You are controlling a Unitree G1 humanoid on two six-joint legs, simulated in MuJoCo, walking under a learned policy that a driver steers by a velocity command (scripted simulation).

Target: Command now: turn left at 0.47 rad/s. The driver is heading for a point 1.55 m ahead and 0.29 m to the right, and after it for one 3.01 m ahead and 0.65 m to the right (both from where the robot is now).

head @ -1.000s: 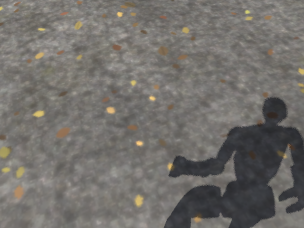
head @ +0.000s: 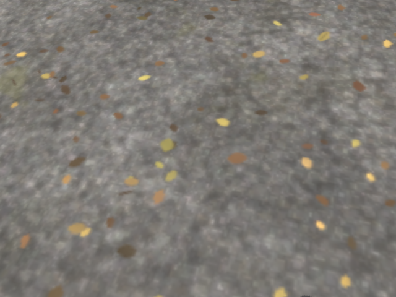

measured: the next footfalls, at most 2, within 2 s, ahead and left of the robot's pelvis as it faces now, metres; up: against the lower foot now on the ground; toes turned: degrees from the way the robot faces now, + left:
left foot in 0.14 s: +0.04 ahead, +0.15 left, +0.00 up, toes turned +3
right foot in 0.48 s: +0.04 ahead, -0.10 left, +0.00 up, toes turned +4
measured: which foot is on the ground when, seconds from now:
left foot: up 0.00-0.12, down 0.14-1.00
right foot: down 0.00-0.14, up 0.16-0.46, down 0.48-1.00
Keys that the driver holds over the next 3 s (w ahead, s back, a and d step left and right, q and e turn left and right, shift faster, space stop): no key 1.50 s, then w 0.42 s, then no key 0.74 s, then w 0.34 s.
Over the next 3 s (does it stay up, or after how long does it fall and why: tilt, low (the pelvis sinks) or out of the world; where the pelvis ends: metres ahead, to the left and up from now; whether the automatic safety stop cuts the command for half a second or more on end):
stays up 0.39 0.03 -0.01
